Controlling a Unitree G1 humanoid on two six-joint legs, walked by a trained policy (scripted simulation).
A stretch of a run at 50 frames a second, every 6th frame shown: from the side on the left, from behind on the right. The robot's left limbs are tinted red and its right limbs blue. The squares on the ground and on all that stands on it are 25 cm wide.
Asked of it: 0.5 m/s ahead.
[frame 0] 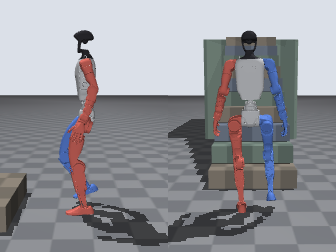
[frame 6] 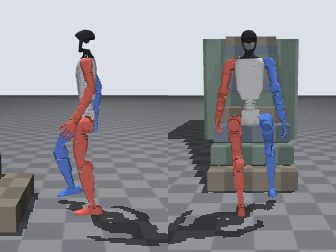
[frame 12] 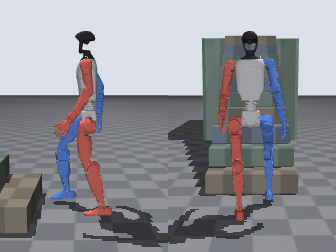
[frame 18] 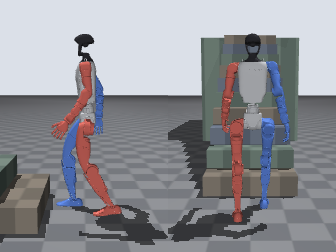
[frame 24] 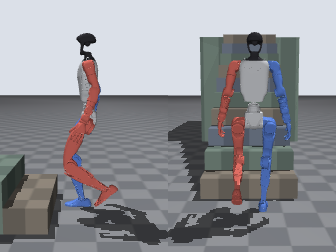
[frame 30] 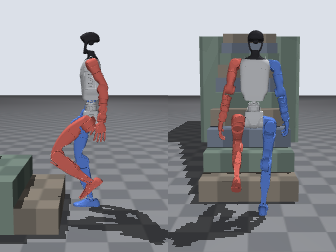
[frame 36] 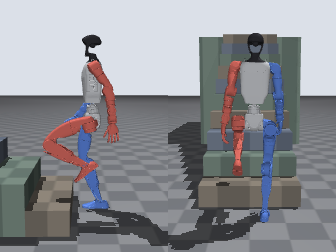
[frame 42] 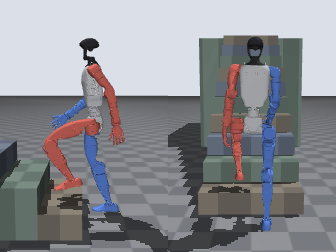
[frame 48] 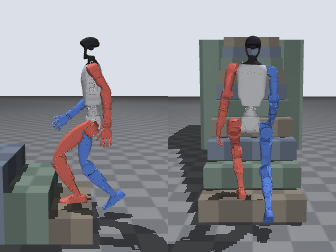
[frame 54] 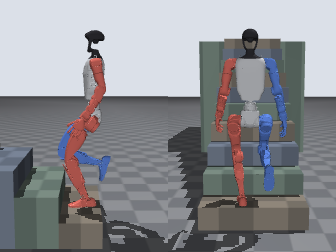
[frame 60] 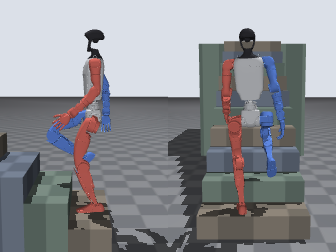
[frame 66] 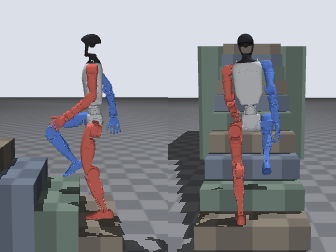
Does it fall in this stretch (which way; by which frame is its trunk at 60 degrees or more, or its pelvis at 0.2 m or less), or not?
no
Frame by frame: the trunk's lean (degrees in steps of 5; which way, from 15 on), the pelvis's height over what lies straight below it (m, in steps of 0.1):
0: 5, 0.8
6: 0, 0.8
12: 5, 0.8
18: 5, 0.8
24: 0, 0.8
30: 0, 0.8
36: 0, 0.8
42: 5, 0.8
48: 5, 0.8
54: 0, 0.7
60: 5, 0.8
66: 5, 0.8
